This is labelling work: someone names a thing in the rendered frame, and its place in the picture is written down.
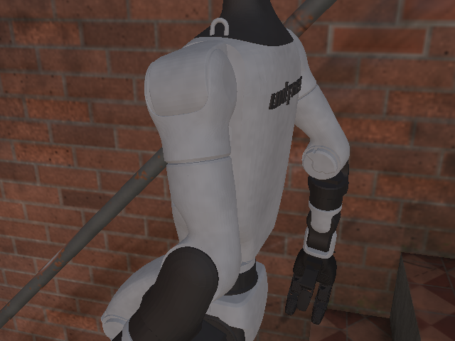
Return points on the robot torso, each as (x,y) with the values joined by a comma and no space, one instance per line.
(261,128)

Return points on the robot left forearm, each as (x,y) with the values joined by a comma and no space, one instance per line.
(174,307)

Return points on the right robot hand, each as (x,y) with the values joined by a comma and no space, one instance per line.
(308,270)

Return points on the robot right upper arm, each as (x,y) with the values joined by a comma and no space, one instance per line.
(328,149)

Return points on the robot right forearm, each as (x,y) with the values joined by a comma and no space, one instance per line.
(325,203)

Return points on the robot left thigh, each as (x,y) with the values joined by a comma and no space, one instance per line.
(209,333)

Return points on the robot left upper arm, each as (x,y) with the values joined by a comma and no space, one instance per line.
(191,95)

